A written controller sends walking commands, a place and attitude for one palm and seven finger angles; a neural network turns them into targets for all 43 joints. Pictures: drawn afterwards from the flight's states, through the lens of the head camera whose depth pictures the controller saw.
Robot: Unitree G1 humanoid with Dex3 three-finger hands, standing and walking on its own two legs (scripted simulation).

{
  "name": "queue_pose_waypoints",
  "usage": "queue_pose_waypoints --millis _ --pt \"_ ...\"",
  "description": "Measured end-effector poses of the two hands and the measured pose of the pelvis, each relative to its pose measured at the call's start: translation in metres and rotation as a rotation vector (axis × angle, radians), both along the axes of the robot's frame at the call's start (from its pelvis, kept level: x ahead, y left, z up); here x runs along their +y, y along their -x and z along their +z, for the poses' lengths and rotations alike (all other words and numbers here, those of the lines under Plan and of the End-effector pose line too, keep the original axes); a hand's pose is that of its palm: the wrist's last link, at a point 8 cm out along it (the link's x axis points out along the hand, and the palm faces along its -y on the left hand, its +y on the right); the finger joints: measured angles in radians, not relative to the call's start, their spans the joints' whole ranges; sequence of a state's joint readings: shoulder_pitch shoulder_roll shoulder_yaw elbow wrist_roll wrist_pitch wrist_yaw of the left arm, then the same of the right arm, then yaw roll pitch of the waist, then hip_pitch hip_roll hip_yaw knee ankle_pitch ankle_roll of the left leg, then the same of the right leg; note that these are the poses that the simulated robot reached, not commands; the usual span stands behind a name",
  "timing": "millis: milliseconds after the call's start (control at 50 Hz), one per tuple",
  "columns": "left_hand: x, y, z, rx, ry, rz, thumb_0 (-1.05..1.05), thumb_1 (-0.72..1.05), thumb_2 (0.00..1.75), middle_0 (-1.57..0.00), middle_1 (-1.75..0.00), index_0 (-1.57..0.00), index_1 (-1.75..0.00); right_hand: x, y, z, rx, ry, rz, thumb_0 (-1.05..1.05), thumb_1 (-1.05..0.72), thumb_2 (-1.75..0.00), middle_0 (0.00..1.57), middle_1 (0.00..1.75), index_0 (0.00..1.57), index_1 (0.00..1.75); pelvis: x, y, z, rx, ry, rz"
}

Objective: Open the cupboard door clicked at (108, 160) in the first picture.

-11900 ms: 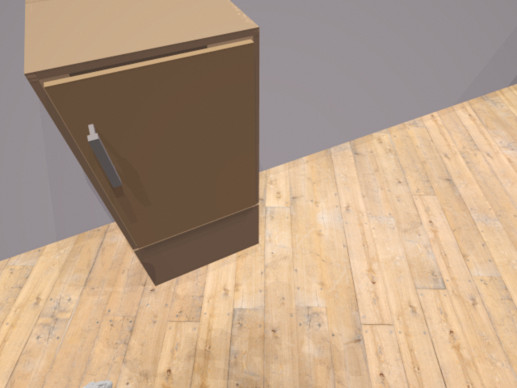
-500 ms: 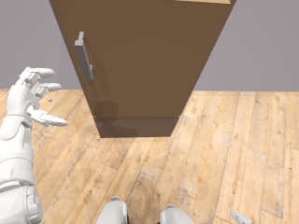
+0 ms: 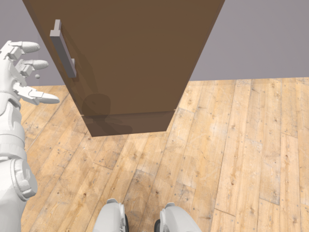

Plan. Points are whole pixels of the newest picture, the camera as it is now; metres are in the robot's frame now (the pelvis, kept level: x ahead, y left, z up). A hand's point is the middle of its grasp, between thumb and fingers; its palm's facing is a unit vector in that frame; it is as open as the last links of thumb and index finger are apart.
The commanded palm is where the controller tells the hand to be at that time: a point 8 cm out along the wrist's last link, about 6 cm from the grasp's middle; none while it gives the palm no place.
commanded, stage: move the hooked fingers beside the handle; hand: left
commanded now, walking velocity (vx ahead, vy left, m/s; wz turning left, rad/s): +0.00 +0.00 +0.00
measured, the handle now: (65, 51) +0.57 +0.21 +0.06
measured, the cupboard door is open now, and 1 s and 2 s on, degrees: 0 0 0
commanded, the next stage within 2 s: slide the fingers in behind the handle in 1.10 s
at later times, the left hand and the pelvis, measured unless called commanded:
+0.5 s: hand (41, 68) +0.51 +0.26 +0.06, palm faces +0.08 -1.00 -0.02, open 13.8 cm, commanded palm +0.50 +0.29 +0.06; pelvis +0.01 +0.00 -0.01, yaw -1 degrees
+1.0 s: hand (37, 68) +0.51 +0.27 +0.06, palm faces +0.09 -1.00 -0.02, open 14.0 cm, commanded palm +0.49 +0.29 +0.06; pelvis +0.00 +0.01 -0.01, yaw -1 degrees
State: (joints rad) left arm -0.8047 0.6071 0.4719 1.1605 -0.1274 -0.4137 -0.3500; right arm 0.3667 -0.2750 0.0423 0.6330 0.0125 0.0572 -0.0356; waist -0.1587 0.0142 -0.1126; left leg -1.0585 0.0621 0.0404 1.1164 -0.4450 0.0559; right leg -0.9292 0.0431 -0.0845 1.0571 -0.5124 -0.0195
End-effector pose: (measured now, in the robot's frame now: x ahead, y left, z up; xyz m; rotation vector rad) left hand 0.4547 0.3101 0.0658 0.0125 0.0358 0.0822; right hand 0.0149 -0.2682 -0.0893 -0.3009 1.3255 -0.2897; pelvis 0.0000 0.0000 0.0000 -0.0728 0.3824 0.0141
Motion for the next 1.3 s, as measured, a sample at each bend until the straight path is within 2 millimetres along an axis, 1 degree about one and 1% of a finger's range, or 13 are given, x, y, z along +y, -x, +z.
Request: queue_pose_waypoints --millis 140,280,340,400,460,580,700,820,900,1020,1100,1200,1300 --pt "0.000 -0.016 -0.002 0.014 0.000 -0.012 -0.01 -0.49 0.30 -0.30 -1.20 -0.30 -1.20 -0.004 0.012 0.000 0.049 0.015 -0.010 0.00 -0.90 -0.90 0.20 0.30 0.20 0.30 -0.001 0.000 -0.004 0.028 0.006 -0.001" --pt "-0.006 -0.041 -0.002 -0.002 0.007 -0.017 -0.01 -0.50 0.30 -0.30 -1.20 -0.30 -1.20 -0.005 0.022 -0.002 0.091 0.027 -0.023 0.00 -0.90 -0.90 0.20 0.30 0.20 0.30 -0.001 0.000 -0.009 0.059 0.015 -0.001" --pt "-0.005 -0.045 -0.004 0.001 0.012 -0.009 -0.01 -0.49 0.30 -0.30 -1.20 -0.32 -1.22 -0.003 0.026 -0.003 0.105 0.020 -0.031 0.00 -0.90 -0.90 0.20 0.30 0.20 0.30 0.000 -0.001 -0.010 0.068 0.015 -0.006" --pt "-0.002 -0.043 -0.007 0.018 -0.004 -0.005 -0.01 -0.49 0.30 -0.30 -1.20 -0.32 -1.23 0.001 0.029 -0.003 0.116 0.004 -0.040 0.00 -0.90 -0.90 0.20 0.30 0.20 0.30 0.000 -0.002 -0.009 0.071 0.014 -0.013" --pt "0.001 -0.038 -0.009 0.025 -0.014 -0.006 -0.01 -0.49 0.30 -0.30 -1.20 -0.32 -1.23 0.005 0.029 -0.003 0.121 -0.012 -0.046 0.00 -0.90 -0.90 0.20 0.30 0.20 0.30 0.001 -0.004 -0.007 0.067 0.012 -0.017" --pt "0.005 -0.029 -0.007 0.013 0.011 0.002 -0.01 -0.49 0.30 -0.30 -1.20 -0.31 -1.21 0.010 0.022 0.000 0.109 -0.020 -0.039 0.00 -0.90 -0.90 0.20 0.30 0.20 0.30 0.002 -0.007 -0.003 0.051 0.016 -0.010" --pt "0.002 -0.030 -0.003 0.007 0.000 -0.018 -0.01 -0.50 0.30 -0.30 -1.20 -0.30 -1.20 0.008 0.012 0.002 0.083 -0.002 -0.019 0.00 -0.90 -0.90 0.20 0.30 0.20 0.30 0.004 -0.006 -0.003 0.044 0.022 0.000" --pt "-0.003 -0.034 -0.011 0.027 0.024 -0.021 -0.01 -0.50 0.30 -0.30 -1.20 -0.30 -1.20 0.006 0.007 0.002 0.060 0.013 -0.008 0.00 -0.90 -0.90 0.20 0.30 0.20 0.30 0.007 -0.004 -0.005 0.049 0.022 -0.002" --pt "0.003 -0.033 -0.013 0.015 0.007 0.000 -0.01 -0.49 0.30 -0.30 -1.20 -0.30 -1.20 0.006 0.008 0.002 0.053 0.017 -0.011 0.00 -0.90 -0.90 0.20 0.30 0.20 0.30 0.008 -0.003 -0.007 0.052 0.021 -0.009" --pt "0.010 -0.029 -0.006 -0.016 -0.005 0.003 -0.01 -0.49 0.30 -0.30 -1.20 -0.30 -1.20 0.010 0.015 0.000 0.087 0.001 -0.019 0.00 -0.90 -0.90 0.20 0.30 0.20 0.30 0.009 -0.003 -0.006 0.047 0.024 -0.007" --pt "0.007 -0.027 -0.004 0.001 0.004 -0.020 -0.01 -0.49 0.30 -0.30 -1.20 -0.30 -1.20 0.013 0.019 0.000 0.105 -0.009 -0.021 0.00 -0.90 -0.90 0.20 0.30 0.20 0.30 0.009 -0.003 -0.004 0.044 0.025 -0.002" --pt "-0.001 -0.028 -0.010 0.025 0.018 -0.028 -0.01 -0.50 0.30 -0.30 -1.20 -0.30 -1.20 0.014 0.019 0.000 0.098 -0.008 -0.019 0.00 -0.90 -0.90 0.20 0.30 0.20 0.30 0.009 -0.002 -0.004 0.043 0.024 0.001" --pt "-0.008 -0.031 -0.010 -0.006 0.008 -0.017 -0.01 -0.50 0.30 -0.30 -1.20 -0.30 -1.20 0.012 0.019 -0.001 0.085 -0.001 -0.018 0.00 -0.90 -0.90 0.20 0.30 0.20 0.30 0.009 -0.001 -0.007 0.048 0.023 -0.003"
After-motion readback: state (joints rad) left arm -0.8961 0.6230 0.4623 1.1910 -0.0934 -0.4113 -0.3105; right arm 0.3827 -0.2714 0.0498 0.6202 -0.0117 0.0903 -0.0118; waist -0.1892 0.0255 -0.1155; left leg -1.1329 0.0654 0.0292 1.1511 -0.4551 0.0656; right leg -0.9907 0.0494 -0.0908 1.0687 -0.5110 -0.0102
